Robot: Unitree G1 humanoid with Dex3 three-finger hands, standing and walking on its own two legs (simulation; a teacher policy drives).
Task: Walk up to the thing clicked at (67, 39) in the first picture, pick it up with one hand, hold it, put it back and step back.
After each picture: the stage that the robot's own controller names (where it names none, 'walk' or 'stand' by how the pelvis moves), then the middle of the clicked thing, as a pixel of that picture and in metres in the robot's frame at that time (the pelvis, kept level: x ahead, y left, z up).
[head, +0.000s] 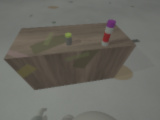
stand; (68, 39) +0.76 +0.25 +0.00
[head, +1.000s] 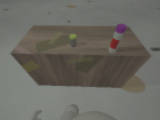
walk; (73, 40) +0.71 +0.22 +0.01
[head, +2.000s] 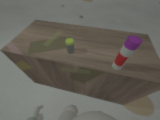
stand; (70, 46) +0.56 +0.20 +0.04
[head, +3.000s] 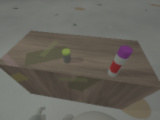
stand; (66, 56) +0.51 +0.21 +0.01
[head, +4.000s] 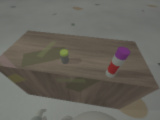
stand; (64, 56) +0.51 +0.22 +0.00
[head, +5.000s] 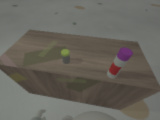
stand; (65, 56) +0.50 +0.21 +0.00
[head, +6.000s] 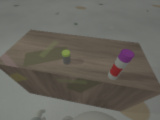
stand; (66, 57) +0.50 +0.20 +0.00
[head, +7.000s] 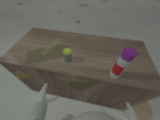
rise first; (67, 55) +0.50 +0.21 +0.00
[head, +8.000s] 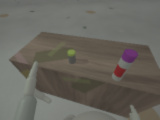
go down; (71, 56) +0.52 +0.20 +0.00
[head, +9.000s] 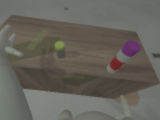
go down; (60, 50) +0.50 +0.19 +0.03
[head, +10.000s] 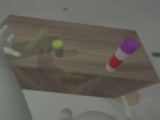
approach; (58, 49) +0.50 +0.20 +0.04
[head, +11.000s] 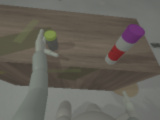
close in; (52, 41) +0.51 +0.22 +0.08
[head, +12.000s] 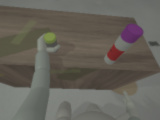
lift; (51, 43) +0.50 +0.21 +0.08
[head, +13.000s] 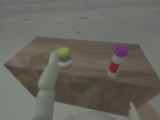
lift; (64, 58) +0.34 +0.16 +0.20
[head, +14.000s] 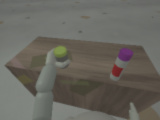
hold; (61, 57) +0.33 +0.18 +0.20
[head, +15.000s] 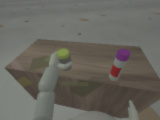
hold; (64, 60) +0.33 +0.16 +0.20
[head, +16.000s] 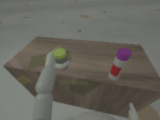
hold; (61, 59) +0.33 +0.18 +0.19
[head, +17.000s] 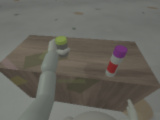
crouch; (62, 47) +0.43 +0.18 +0.20
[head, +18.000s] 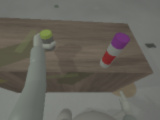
lower; (48, 41) +0.51 +0.22 +0.11
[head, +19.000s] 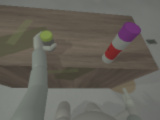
lower; (48, 41) +0.51 +0.21 +0.08
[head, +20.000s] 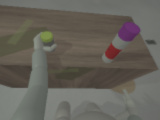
lower; (48, 42) +0.51 +0.21 +0.08
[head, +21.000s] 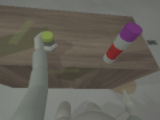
lower; (49, 42) +0.51 +0.21 +0.08
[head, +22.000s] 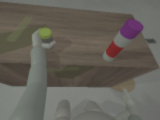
loosen; (47, 39) +0.52 +0.22 +0.08
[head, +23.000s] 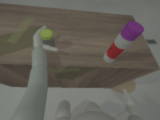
withdraw; (48, 40) +0.51 +0.22 +0.08
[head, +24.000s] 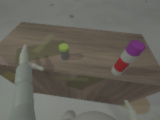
sink last; (64, 52) +0.49 +0.20 +0.05
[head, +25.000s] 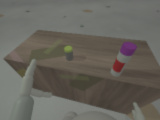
stand; (69, 53) +0.53 +0.22 +0.04
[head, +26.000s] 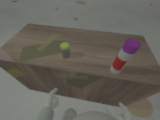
stand; (65, 50) +0.51 +0.21 +0.05
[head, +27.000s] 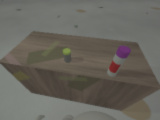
stand; (67, 55) +0.53 +0.21 +0.00
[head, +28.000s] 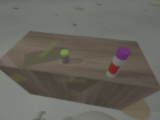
stand; (65, 56) +0.51 +0.22 +0.00
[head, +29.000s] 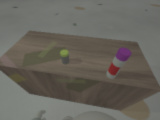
stand; (65, 57) +0.50 +0.22 +0.00
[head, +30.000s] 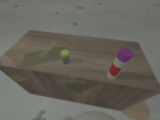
stand; (65, 57) +0.50 +0.21 +0.00
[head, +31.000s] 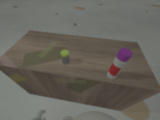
stand; (65, 57) +0.50 +0.22 +0.00
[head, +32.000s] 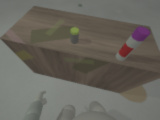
walk; (74, 36) +0.63 +0.15 +0.03
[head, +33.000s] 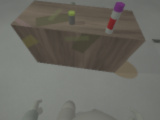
walk; (71, 18) +0.90 +0.25 +0.03
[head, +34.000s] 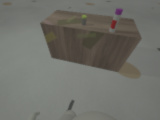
stand; (83, 20) +1.19 +0.18 +0.02
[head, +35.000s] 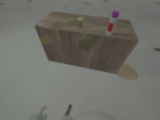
stand; (80, 23) +1.13 +0.19 +0.00
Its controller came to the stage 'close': yes
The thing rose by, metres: 0.22
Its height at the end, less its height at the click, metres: +0.00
